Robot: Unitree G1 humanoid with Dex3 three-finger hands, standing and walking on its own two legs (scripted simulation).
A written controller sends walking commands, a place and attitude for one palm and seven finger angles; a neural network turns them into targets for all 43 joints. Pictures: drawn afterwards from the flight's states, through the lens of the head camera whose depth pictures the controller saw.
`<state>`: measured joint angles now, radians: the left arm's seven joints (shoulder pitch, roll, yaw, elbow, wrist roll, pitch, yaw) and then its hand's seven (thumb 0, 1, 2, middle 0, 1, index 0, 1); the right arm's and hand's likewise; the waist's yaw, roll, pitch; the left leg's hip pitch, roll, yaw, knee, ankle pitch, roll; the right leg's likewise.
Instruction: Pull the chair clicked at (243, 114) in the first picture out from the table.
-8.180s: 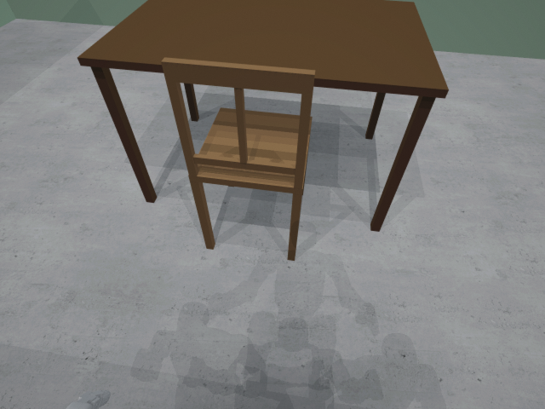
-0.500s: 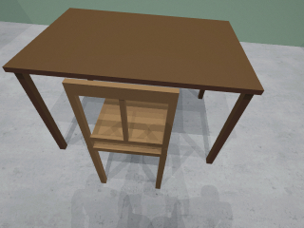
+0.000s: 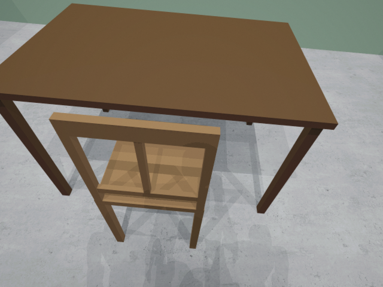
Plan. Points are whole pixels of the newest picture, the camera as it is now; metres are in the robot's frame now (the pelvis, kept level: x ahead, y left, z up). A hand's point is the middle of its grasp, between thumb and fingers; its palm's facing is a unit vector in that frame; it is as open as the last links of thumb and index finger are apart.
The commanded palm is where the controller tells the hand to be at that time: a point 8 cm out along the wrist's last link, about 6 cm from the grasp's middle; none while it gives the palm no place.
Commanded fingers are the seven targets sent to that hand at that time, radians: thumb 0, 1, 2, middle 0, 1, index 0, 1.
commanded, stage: come to a stop and stand still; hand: left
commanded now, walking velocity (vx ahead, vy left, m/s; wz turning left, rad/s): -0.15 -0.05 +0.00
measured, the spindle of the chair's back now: (143, 168) +0.44 +0.16 -0.09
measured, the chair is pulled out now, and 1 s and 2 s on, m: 0.00 0.00 0.00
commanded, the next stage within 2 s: look again from close up in 1.26 s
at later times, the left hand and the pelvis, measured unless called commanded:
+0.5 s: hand out of the picture +0.05 +0.18 -0.17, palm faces +0.03 -0.97 -0.23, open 7.3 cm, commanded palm none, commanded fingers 0.00 0.90 0.90 -0.20 -0.30 -0.20 -0.30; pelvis +0.00 -0.01 +0.00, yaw +1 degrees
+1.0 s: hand out of the picture +0.01 +0.19 -0.17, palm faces +0.02 -0.98 -0.22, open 7.4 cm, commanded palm none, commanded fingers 0.00 0.90 0.90 -0.20 -0.30 -0.20 -0.30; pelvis -0.01 +0.01 +0.00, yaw +1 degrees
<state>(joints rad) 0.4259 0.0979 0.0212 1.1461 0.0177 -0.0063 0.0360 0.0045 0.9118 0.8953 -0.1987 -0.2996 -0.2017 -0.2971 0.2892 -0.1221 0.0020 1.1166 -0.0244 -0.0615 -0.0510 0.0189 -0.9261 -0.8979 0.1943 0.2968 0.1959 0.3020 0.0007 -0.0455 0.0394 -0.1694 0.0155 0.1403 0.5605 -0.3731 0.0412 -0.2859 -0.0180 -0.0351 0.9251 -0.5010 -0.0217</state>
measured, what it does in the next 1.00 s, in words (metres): steps on the spot: right foot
